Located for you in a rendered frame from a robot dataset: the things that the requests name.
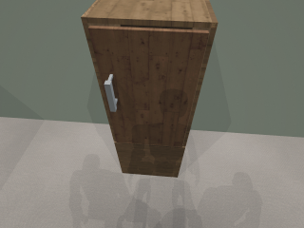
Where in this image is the handle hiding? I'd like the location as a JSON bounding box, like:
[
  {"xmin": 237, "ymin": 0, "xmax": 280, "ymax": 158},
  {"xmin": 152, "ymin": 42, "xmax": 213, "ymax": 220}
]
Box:
[{"xmin": 104, "ymin": 74, "xmax": 118, "ymax": 112}]

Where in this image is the cupboard door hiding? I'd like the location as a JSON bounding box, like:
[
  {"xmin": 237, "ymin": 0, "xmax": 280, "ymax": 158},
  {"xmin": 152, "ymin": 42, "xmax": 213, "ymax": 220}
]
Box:
[{"xmin": 88, "ymin": 26, "xmax": 209, "ymax": 147}]

